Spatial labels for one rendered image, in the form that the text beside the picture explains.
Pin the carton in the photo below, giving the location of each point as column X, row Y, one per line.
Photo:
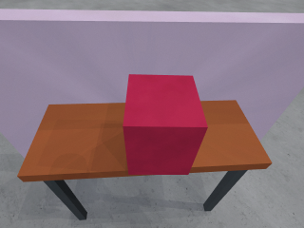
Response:
column 163, row 124

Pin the table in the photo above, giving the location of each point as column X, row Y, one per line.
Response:
column 86, row 141

